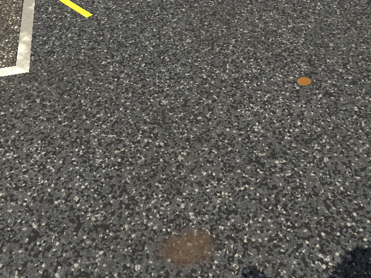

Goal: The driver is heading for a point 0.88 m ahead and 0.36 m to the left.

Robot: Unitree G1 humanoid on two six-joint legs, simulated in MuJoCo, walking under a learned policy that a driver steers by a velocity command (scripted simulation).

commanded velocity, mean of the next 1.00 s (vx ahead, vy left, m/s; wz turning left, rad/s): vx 0.50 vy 0.00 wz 0.57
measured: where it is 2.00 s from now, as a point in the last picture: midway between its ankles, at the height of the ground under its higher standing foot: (100, 199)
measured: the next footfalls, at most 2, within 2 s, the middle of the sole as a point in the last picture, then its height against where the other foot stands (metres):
left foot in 0.42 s outside the picture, level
right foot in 0.96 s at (155, 214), level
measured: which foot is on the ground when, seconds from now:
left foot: up 0.00-0.40, down 0.42-0.96, up 0.98-1.00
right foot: down 0.00-0.40, up 0.42-0.94, down 0.96-1.00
